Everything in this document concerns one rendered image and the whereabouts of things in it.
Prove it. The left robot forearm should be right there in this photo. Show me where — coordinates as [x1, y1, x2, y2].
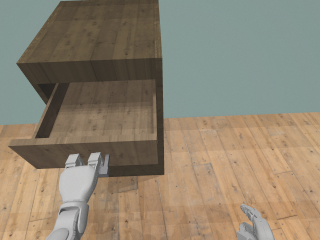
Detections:
[45, 201, 89, 240]

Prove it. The right robot hand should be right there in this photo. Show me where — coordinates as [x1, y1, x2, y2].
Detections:
[236, 204, 275, 240]

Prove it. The drawer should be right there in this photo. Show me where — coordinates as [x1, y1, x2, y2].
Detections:
[8, 79, 159, 169]

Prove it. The handle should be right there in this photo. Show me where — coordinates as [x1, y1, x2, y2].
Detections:
[97, 154, 110, 177]

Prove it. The cabinet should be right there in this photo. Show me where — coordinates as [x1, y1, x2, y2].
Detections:
[16, 0, 165, 178]

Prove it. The left robot hand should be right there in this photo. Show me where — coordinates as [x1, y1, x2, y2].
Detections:
[59, 152, 105, 204]

